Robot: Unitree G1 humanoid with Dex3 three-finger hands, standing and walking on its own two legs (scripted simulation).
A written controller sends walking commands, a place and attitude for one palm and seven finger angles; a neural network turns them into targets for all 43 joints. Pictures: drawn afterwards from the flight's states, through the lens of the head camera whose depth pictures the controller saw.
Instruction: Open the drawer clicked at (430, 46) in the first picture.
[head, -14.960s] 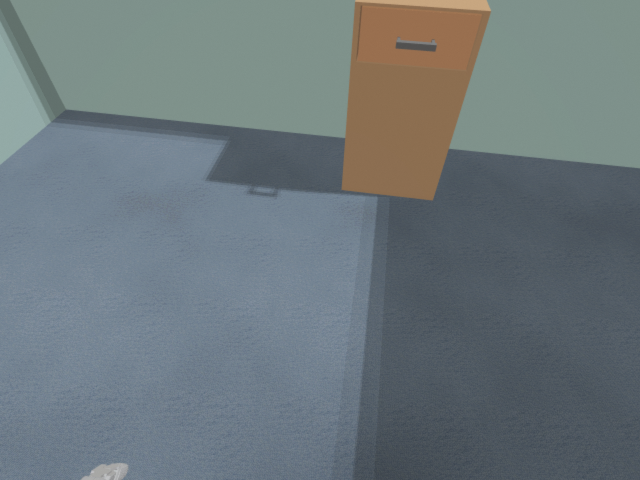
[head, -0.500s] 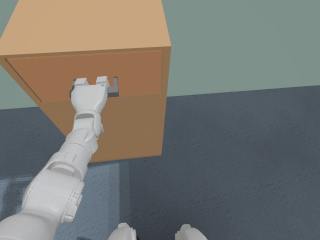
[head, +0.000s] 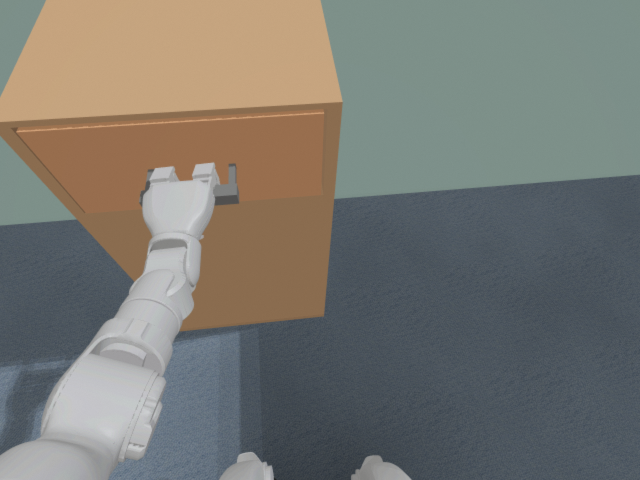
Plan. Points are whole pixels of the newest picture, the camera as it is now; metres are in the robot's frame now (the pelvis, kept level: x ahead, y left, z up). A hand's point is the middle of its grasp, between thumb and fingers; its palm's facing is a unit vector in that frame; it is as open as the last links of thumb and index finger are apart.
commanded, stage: pull the drawer open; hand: left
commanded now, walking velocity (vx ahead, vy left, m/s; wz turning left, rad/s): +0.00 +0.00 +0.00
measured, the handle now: (191, 185) +0.53 +0.16 +0.01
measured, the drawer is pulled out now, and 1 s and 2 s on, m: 0.00 0.11 0.21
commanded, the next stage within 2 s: none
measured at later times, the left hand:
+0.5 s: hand (191, 251) +0.43 +0.15 -0.01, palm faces -0.02 -0.07 -1.00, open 6.0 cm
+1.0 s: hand (189, 295) +0.36 +0.15 -0.01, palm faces -0.01 -0.07 -1.00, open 6.0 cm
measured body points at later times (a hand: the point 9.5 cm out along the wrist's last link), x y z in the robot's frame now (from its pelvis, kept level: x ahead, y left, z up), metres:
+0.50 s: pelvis +0.01 +0.00 +0.01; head +0.08 -0.01 +0.45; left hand +0.42 +0.16 +0.04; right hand +0.06 -0.26 -0.13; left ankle +0.01 +0.11 -0.68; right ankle -0.03 -0.12 -0.68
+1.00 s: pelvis +0.00 -0.01 +0.01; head +0.05 -0.03 +0.46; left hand +0.36 +0.15 +0.04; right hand +0.12 -0.26 -0.12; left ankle +0.01 +0.11 -0.68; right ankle -0.03 -0.12 -0.68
